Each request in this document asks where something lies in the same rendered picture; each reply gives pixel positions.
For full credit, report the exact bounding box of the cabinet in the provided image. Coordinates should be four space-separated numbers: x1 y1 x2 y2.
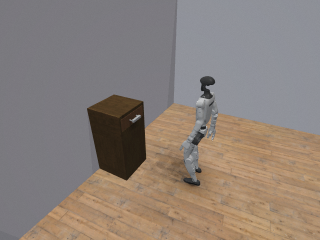
87 94 146 181

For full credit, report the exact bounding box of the drawer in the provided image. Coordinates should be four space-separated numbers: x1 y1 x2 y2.
120 105 143 131

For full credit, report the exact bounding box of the robot left forearm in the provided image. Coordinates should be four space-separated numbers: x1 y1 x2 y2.
186 121 202 143

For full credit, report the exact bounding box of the right robot foot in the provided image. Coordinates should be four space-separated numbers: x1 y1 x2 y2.
195 167 202 173

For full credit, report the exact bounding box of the robot right forearm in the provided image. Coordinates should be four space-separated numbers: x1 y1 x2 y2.
210 113 218 129

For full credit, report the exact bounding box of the left robot hand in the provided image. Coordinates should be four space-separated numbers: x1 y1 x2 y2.
179 140 191 154

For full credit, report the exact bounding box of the left robot upper arm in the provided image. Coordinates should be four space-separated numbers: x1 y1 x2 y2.
195 99 206 126

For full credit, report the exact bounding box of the humanoid robot head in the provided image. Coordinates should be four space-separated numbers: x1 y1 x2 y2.
200 76 215 99

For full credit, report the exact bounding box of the right robot hand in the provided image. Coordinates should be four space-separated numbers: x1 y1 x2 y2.
207 127 216 140

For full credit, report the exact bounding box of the handle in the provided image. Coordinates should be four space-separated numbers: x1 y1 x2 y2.
130 115 141 123

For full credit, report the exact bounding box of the right robot upper arm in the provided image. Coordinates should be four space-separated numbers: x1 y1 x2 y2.
210 92 218 115

